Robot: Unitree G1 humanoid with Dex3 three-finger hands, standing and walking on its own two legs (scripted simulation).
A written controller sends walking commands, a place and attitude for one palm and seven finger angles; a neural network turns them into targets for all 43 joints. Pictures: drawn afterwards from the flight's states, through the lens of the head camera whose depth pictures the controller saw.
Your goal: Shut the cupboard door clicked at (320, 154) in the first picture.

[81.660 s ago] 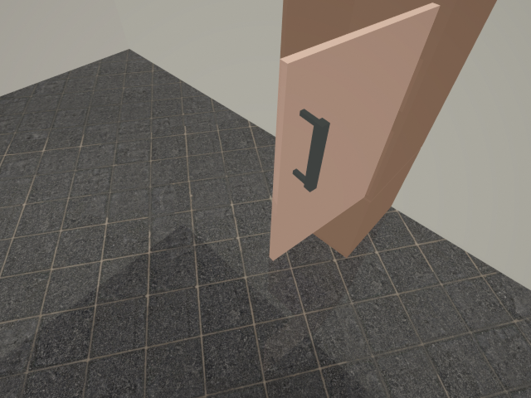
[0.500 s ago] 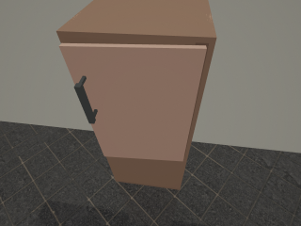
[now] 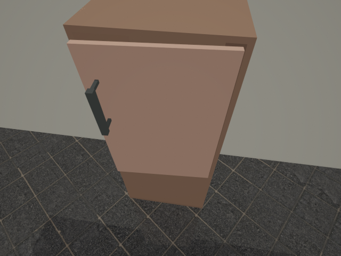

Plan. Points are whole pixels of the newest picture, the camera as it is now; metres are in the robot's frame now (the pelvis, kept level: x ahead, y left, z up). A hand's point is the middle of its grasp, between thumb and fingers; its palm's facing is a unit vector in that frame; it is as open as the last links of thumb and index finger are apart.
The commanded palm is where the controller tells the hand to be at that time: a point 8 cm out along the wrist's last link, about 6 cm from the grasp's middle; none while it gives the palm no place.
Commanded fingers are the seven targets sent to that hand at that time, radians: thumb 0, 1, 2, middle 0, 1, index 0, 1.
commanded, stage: raise the hand and make a fist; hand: left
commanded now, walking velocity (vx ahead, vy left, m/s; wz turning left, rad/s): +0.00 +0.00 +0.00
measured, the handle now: (100, 109) +0.47 +0.23 +0.07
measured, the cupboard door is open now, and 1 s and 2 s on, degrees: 4 4 4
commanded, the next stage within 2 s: bring the fist close to the handle in 1.90 s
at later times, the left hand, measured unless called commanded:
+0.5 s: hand out of the picture +0.11 +0.18 -0.05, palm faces +0.11 -0.99 -0.05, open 5.7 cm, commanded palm +0.12 +0.21 -0.02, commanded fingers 0.00 0.90 0.90 -0.68 -0.82 -0.68 -0.82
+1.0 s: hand (93, 230) +0.17 +0.17 +0.02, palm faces +0.02 -1.00 -0.04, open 3.5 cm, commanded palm +0.14 +0.23 +0.02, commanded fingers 0.00 0.90 0.90 -1.13 -1.32 -1.13 -1.32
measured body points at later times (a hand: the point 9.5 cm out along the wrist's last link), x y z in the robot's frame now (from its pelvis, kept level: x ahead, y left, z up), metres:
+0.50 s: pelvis -0.02 -0.01 -0.08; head +0.03 +0.00 +0.37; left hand +0.10 +0.23 -0.04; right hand +0.24 -0.24 -0.10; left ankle -0.02 +0.08 -0.74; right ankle +0.01 -0.10 -0.74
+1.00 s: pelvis -0.02 -0.01 -0.06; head +0.02 -0.01 +0.39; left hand +0.16 +0.23 +0.02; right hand +0.13 -0.26 -0.13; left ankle -0.02 +0.08 -0.74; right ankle +0.01 -0.10 -0.74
